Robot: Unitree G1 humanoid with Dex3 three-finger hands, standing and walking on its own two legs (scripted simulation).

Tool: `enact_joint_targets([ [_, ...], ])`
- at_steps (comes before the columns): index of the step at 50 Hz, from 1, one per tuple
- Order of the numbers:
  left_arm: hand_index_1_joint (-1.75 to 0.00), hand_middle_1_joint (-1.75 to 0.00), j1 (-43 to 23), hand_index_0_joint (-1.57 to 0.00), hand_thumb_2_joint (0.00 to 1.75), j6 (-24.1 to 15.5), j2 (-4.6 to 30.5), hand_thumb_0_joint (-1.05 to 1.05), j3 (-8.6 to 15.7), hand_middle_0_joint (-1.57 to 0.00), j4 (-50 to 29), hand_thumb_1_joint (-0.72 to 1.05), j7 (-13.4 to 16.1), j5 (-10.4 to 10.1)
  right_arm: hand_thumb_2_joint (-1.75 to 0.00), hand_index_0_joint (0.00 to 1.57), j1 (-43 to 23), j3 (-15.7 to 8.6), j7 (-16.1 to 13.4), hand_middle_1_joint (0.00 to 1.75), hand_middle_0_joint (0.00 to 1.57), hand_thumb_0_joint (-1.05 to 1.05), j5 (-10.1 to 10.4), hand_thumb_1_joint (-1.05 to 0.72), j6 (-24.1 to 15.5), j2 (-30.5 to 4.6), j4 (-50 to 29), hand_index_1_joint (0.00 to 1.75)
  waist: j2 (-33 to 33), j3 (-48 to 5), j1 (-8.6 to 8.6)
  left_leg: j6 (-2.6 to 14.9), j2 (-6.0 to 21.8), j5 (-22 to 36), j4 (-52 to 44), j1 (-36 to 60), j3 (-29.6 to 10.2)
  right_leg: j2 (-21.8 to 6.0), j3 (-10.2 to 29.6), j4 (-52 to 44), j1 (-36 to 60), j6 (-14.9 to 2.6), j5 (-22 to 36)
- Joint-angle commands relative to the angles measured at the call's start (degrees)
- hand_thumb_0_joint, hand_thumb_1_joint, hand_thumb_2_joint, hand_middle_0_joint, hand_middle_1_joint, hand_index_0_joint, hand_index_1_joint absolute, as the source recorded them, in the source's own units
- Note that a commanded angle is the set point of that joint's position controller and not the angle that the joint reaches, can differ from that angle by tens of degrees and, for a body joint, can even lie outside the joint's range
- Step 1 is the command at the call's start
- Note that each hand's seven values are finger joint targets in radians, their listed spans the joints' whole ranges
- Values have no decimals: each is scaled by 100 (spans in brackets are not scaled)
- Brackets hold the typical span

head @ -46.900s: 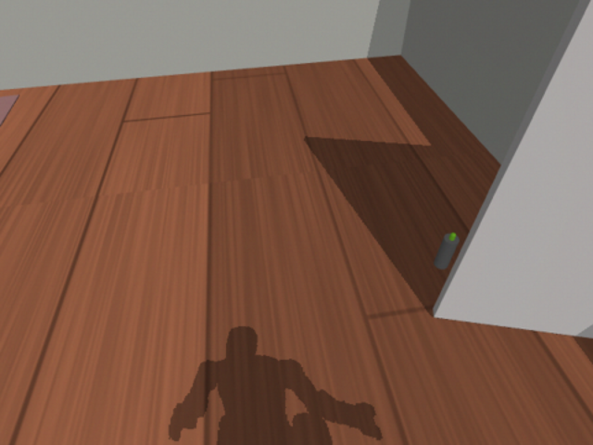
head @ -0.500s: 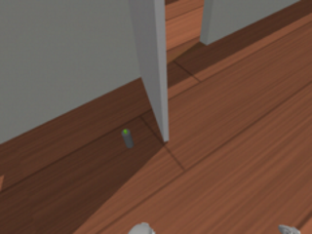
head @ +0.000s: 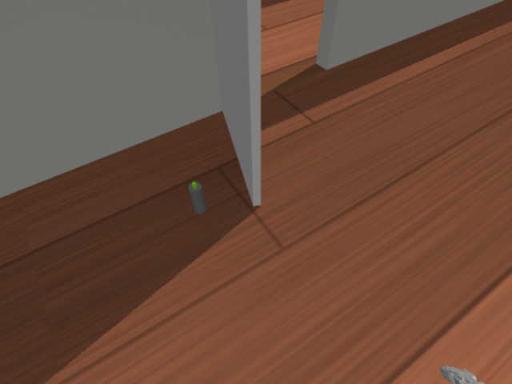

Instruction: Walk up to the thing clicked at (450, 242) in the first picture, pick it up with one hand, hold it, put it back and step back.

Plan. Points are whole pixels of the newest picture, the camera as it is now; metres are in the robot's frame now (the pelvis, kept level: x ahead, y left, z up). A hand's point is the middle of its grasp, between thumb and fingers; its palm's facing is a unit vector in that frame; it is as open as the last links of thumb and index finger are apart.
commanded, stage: step back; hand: left
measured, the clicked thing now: (197, 196) +0.99 +0.32 -0.66
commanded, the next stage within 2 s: stand in 0.96 s
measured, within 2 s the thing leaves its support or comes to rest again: neither
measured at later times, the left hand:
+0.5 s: hand out of the picture +0.01 +0.30 -0.13, palm faces +0.05 -0.92 -0.40, open 7.4 cm
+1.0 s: hand out of the picture +0.09 +0.28 -0.14, palm faces +0.11 -0.93 -0.35, open 7.4 cm
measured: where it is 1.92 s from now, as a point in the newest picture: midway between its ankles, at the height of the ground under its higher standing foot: outside the picture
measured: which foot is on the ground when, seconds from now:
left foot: down 0.00-0.04, up 0.06-0.30, down 0.32-0.66, up 0.68-0.90, down 0.92-1.00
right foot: down 0.00-0.36, up 0.38-0.60, down 0.62-1.00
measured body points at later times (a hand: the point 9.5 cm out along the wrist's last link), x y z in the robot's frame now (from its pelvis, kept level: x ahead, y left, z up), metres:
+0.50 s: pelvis -0.03 +0.01 +0.02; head -0.02 +0.02 +0.46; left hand +0.00 +0.35 -0.10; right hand +0.04 -0.29 -0.11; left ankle -0.04 +0.13 -0.72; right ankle -0.03 -0.11 -0.68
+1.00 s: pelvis +0.01 +0.02 +0.01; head +0.04 +0.02 +0.46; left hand +0.09 +0.33 -0.11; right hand +0.10 -0.28 -0.12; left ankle -0.01 +0.14 -0.72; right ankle +0.05 -0.11 -0.72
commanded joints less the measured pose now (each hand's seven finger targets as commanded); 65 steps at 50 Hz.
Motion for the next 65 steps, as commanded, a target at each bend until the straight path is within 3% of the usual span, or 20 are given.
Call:
enact_joint_targets([
  [1,-30,-30,531,-20,90,-411,1421,0,446,-20,50,90,188,218,-90,20,220,-225,0,30,20,0,79,-90,-7,-770,-312,30,-342,-943,-12,354,-126,-1168,844,-773,-486,-863,1691,-1945,1180,-382,428],
  [3,-30,-30,-422,-20,90,-388,2109,0,574,-20,-236,90,200,235,-90,20,-113,-400,-77,30,20,0,26,-90,-8,-1201,-232,30,-858,-193,98,37,-57,-1716,1639,-153,-1059,-2456,3248,-2338,-1446,-1456,-1331],
  [6,-30,-30,-633,-20,90,-473,1374,0,386,-20,-169,90,186,147,-90,20,-12,-372,32,30,20,0,137,-90,-95,-1146,68,30,-314,156,-146,15,-369,-894,1483,-294,-889,-1363,1376,-1871,-771,-929,340],
  [11,-30,-30,80,-20,90,-468,1554,0,462,-20,64,90,114,186,-90,20,-92,-300,111,30,20,0,30,-90,-210,-1049,59,30,-931,-51,211,-46,-316,-1297,457,-328,-428,-1403,1267,-1872,-4,-944,32],
  [14,-30,-30,-87,-20,90,-395,1600,0,453,-20,22,90,71,154,-90,20,169,-398,155,30,20,0,3,-90,-313,-1085,182,30,-984,-271,52,23,-267,-1217,-545,342,-26,-1523,1140,-1633,-79,-994,-86],
  [16,-30,-30,-64,-20,90,-336,1293,0,289,-20,-8,90,47,118,-90,20,517,-477,126,30,20,0,5,-90,-396,-1095,383,30,-512,-612,-121,169,-460,-422,-1517,1616,-43,-1040,478,-730,-481,-662,715],
  [17,-30,-30,54,-20,90,-335,1003,0,194,-20,-16,90,49,92,-90,20,853,-562,91,30,20,0,-46,-90,-449,-1277,437,30,201,-971,-279,378,187,-581,-1845,2404,-1146,-686,94,400,-1080,-420,958],
  [18,-30,-30,-70,-20,90,-343,665,0,103,-20,-130,90,33,8,-90,20,1025,-667,72,30,20,0,-74,-90,-471,-1742,424,30,1346,-998,-383,934,1342,-1356,-2274,2893,-3013,116,-603,1514,-2410,-139,-379],
  [19,-30,-30,-464,-20,90,-331,1233,0,283,-20,-71,90,93,70,-90,20,1160,-704,77,30,20,0,-38,-90,-457,-1990,418,30,729,-656,-522,1448,1731,-1895,-2287,2068,-3506,-163,-97,1863,-2364,-183,-932],
  [23,-30,-30,-66,-20,90,-393,1205,0,259,-20,71,90,-12,26,-90,20,565,-538,57,30,20,0,-2,-90,-484,-1430,275,30,822,-138,-140,1189,1109,-991,-2184,1515,-1995,-415,-64,1500,-2011,-200,-232],
  [27,-30,-30,-62,-20,90,-434,1032,0,244,-20,174,90,-59,15,-90,20,493,-497,57,30,20,0,9,-90,-456,-1363,228,30,1110,-308,-205,1118,878,194,-1790,973,-1317,-256,-408,316,-915,-91,142],
  [31,-30,-30,473,-20,90,-477,1046,0,294,-20,559,90,96,22,-90,20,83,-251,21,30,20,0,173,-90,-301,-891,130,30,575,-701,270,503,349,285,-427,-56,-636,-59,-481,-1138,973,-107,1667],
  [33,-30,-30,321,-20,90,-526,1741,0,407,-20,420,90,170,119,-90,20,375,-122,-41,30,20,0,197,-90,-230,-540,110,30,-852,-771,176,109,-569,-1634,874,-569,-589,-1926,2377,-2277,568,-699,314],
  [34,-30,-30,-317,-20,90,-497,1837,0,407,-20,293,90,140,112,-90,20,638,-278,-86,30,20,0,140,-90,-149,-971,376,30,-502,-562,-10,82,-297,-2086,1428,71,-686,-2337,2636,-2386,-444,-1189,-921],
  [44,-30,-30,-957,-20,90,-407,1354,0,290,-20,292,90,102,18,-90,20,937,-259,-50,30,20,0,63,-90,-286,-859,963,30,-797,-868,-288,46,-246,-406,-979,1124,102,-1383,412,-993,-342,-733,2085],
  [46,-30,-30,-851,-20,90,-370,1022,0,161,-20,265,90,103,-27,-90,20,735,-353,-80,30,20,0,-18,-90,-338,-1088,958,30,-115,-981,-197,222,230,929,-1389,1466,-736,-958,54,-324,-566,-337,2382],
  [48,-30,-30,-655,-20,90,-294,779,0,43,-20,470,90,95,-192,-90,20,-55,-287,-54,30,20,0,31,-90,-476,-1489,711,30,330,-913,93,691,1132,1161,-1716,1055,-1808,-310,-238,-429,-333,-44,1069],
  [51,-30,-30,-874,-20,90,-355,925,0,34,-20,730,90,48,-91,-90,20,-224,-183,-10,30,20,0,151,-90,-485,-1096,891,30,254,-904,-19,305,559,1066,-1548,707,-912,-714,49,-1054,677,-118,1993],
  [58,-30,-30,-885,-20,90,-339,929,0,-85,-20,992,90,49,-90,-90,20,-242,-115,-61,30,20,0,199,-90,-500,-1078,1124,30,545,-1211,-100,151,546,3037,-1533,1796,-568,-747,-153,-1240,778,-147,3251],
  [65,-30,-30,-997,-20,90,-289,938,0,-128,-20,1183,90,43,-44,-90,20,-462,-78,-77,30,20,0,198,-90,-413,-1064,1204,30,271,-943,-104,143,524,1800,-2009,1550,-537,-756,-155,-1640,904,-57,2616],
])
